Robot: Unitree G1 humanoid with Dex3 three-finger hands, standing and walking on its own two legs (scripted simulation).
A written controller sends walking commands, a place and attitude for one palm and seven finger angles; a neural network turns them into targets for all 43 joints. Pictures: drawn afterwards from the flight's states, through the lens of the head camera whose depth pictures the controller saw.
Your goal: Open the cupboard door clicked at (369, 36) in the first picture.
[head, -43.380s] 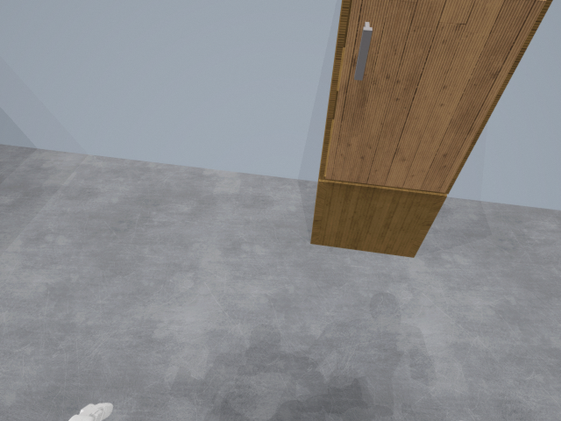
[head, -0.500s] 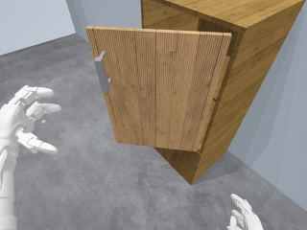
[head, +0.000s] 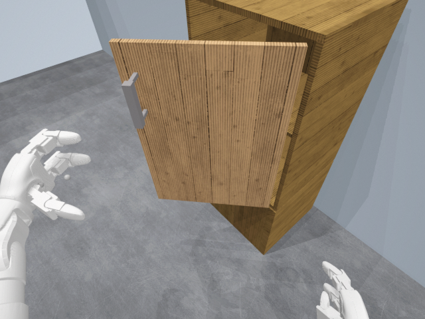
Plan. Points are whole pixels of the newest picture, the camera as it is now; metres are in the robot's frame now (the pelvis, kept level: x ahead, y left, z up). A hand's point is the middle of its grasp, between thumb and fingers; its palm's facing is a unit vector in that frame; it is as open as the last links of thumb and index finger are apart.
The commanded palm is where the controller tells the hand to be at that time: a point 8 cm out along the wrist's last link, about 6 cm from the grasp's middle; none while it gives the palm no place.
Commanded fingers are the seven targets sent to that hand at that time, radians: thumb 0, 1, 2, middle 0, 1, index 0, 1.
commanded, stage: move the hooked fingers beside the handle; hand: left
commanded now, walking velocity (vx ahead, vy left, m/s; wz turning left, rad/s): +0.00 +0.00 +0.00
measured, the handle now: (137, 101) +0.55 +0.24 +0.13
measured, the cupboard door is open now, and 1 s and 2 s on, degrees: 42 42 42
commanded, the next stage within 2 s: none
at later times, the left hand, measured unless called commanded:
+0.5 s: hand (80, 156) +0.35 +0.28 +0.14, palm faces +0.06 -1.00 -0.04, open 14.0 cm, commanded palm +0.32 +0.33 +0.14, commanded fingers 0.00 -0.50 0.30 -0.30 -1.20 -0.30 -1.20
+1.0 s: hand (93, 132) +0.42 +0.29 +0.14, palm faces +0.01 -1.00 -0.02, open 14.0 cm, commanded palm +0.40 +0.34 +0.14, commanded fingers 0.00 -0.50 0.30 -0.30 -1.20 -0.30 -1.20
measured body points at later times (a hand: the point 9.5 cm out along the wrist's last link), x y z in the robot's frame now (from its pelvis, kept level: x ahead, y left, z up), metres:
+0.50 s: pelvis +0.00 +0.00 +0.00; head +0.02 -0.02 +0.45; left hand +0.34 +0.34 +0.15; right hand +0.14 -0.26 -0.09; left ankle -0.04 +0.09 -0.73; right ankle +0.05 -0.09 -0.73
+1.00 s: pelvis +0.00 +0.01 -0.01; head +0.05 +0.01 +0.44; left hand +0.42 +0.34 +0.14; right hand +0.08 -0.26 -0.11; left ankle -0.04 +0.09 -0.73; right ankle +0.05 -0.09 -0.73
